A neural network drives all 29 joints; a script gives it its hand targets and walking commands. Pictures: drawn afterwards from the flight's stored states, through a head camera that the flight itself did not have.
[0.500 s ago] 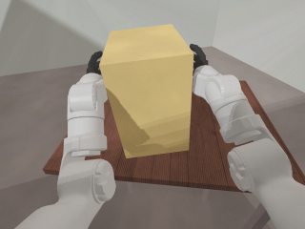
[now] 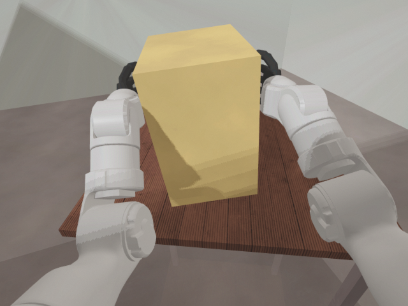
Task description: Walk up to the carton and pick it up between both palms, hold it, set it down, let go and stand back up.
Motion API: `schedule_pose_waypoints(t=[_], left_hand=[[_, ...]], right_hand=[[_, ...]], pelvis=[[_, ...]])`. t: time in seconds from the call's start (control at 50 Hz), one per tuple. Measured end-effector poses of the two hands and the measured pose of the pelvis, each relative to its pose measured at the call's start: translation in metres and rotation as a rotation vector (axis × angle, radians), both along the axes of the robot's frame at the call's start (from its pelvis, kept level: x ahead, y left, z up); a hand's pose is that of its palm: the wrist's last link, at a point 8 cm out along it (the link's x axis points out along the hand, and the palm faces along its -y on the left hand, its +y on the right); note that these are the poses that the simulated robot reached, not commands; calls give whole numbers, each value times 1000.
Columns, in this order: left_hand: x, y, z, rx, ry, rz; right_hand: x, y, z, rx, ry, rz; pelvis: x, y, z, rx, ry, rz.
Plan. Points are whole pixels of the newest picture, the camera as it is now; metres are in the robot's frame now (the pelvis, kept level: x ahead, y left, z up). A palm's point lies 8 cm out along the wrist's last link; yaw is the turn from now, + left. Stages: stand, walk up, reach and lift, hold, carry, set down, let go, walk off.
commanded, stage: hold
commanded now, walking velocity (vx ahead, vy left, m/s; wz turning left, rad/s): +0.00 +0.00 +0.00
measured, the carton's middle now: (201, 113) +0.39 +0.00 +0.26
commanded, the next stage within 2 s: none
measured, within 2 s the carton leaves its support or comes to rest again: neither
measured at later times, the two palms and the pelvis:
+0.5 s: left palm (120, 91) +0.37 +0.13 +0.32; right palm (269, 77) +0.37 -0.12 +0.33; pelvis -0.01 +0.00 +0.00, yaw +1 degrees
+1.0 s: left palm (120, 94) +0.37 +0.13 +0.31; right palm (268, 79) +0.37 -0.12 +0.32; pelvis -0.01 +0.00 +0.00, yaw +1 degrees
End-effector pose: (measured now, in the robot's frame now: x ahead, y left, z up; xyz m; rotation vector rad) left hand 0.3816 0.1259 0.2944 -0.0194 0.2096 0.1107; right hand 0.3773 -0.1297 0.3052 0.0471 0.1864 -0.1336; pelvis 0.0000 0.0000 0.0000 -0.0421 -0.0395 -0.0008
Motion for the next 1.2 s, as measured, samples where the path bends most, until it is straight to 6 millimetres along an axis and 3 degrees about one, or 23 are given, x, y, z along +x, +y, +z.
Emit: schedule_pose_waypoints(t=[0.18,0.4,1.0,1.2], left_hand=[[-11,7,14,-17,0,19],[-12,9,24,-22,6,7],[-7,8,17,-4,9,6],[-2,-4,13,12,16,-6]], right_hand=[[-7,7,15,-4,3,18],[-10,9,25,5,12,4],[-5,8,20,-7,20,7],[-3,-4,17,0,31,-7]], pelvis=[[-2,-3,0,1,-4,12],[-7,-3,0,0,6,14],[-5,-1,0,-4,24,15],[-3,-6,0,-2,20,7]])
